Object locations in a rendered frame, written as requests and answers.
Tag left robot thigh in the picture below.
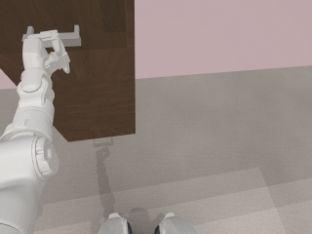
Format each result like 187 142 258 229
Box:
98 216 129 234

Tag cabinet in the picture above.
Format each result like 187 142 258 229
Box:
0 0 136 142

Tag handle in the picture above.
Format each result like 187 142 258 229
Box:
21 24 81 48

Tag robot left forearm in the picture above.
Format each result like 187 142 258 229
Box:
0 68 55 142

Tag right robot shin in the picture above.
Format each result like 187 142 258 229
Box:
163 213 175 220

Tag left robot hand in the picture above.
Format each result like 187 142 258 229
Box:
22 29 70 78

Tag left robot upper arm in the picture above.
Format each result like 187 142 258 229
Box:
0 136 59 234

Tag drawer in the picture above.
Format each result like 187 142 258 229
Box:
0 0 128 55

